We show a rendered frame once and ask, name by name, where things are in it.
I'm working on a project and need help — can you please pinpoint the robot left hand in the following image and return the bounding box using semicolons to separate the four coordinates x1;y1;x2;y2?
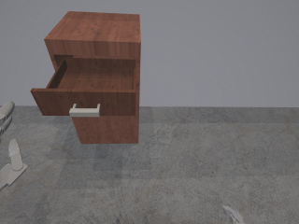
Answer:
0;101;28;191

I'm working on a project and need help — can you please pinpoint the drawer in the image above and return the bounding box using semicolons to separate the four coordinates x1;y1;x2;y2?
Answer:
31;57;136;116

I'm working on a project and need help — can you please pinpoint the handle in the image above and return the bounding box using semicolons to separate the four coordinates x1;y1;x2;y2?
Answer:
69;104;101;117

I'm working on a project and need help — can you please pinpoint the cabinet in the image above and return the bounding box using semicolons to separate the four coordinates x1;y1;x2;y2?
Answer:
44;11;141;145

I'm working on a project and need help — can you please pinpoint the robot right hand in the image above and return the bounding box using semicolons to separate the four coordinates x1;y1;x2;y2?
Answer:
222;205;247;224

